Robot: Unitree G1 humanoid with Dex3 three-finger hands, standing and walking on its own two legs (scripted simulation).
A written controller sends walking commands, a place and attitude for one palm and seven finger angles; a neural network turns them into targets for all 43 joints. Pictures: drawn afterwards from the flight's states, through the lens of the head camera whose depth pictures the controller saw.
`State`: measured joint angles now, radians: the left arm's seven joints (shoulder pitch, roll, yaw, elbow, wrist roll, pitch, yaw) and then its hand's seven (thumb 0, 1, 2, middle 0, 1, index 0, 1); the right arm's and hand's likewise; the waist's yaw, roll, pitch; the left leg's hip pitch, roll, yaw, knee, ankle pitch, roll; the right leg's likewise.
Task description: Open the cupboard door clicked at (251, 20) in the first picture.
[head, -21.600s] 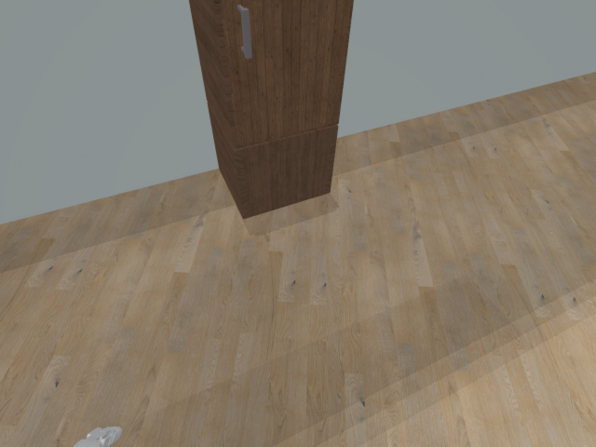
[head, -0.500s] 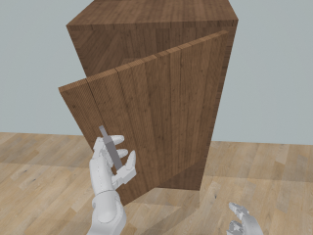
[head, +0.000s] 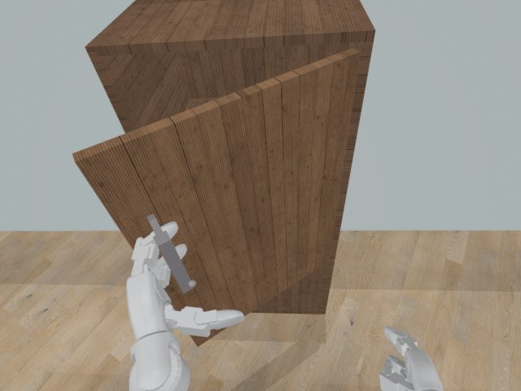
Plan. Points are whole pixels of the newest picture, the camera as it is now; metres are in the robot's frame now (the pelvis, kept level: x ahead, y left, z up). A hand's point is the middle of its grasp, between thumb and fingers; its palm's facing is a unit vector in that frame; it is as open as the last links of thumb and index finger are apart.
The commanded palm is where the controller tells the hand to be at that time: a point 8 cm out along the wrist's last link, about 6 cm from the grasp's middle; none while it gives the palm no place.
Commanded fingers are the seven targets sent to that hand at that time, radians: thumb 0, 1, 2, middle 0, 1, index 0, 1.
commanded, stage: open thumb and fingers to let go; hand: left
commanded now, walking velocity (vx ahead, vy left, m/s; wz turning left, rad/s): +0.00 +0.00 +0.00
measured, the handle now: (170, 255) +0.29 +0.15 +0.09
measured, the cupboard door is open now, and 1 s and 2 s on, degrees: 36 36 36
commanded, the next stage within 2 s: slide the hand sideways off the handle in 0.06 s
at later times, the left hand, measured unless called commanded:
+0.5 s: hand (159, 316) +0.20 +0.14 +0.09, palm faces -0.07 -1.00 +0.05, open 16.2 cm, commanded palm +0.18 +0.20 +0.09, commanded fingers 0.00 -0.50 0.30 -0.15 -0.30 -0.15 -0.30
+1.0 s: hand (113, 328) +0.19 +0.20 +0.08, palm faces -0.01 -1.00 +0.02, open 16.1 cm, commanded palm +0.15 +0.25 +0.09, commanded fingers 0.00 -0.50 0.30 -0.15 -0.30 -0.15 -0.30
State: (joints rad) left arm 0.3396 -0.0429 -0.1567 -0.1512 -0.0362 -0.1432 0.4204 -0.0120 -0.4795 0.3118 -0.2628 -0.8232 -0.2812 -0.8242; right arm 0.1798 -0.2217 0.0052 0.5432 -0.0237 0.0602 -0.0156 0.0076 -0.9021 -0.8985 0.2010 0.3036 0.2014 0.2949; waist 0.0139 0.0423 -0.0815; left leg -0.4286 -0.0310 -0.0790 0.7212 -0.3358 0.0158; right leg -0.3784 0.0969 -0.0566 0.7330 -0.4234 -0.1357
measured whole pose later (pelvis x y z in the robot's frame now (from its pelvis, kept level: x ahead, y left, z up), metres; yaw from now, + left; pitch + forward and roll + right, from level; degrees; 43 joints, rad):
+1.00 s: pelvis -0.01 +0.12 -0.02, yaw -3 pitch +5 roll -2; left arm 0.54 0.10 -0.22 -0.40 -0.04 -0.15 0.12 -0.02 -0.50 0.30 -0.21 -0.33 -0.19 -0.32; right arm 0.25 -0.20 0.06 0.39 0.01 -0.02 0.03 0.01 -0.90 -0.90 0.20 0.30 0.20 0.30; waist 0.01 0.05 -0.08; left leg -0.57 -0.08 0.01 0.91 -0.43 0.10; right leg -0.50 0.04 0.01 0.87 -0.46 0.01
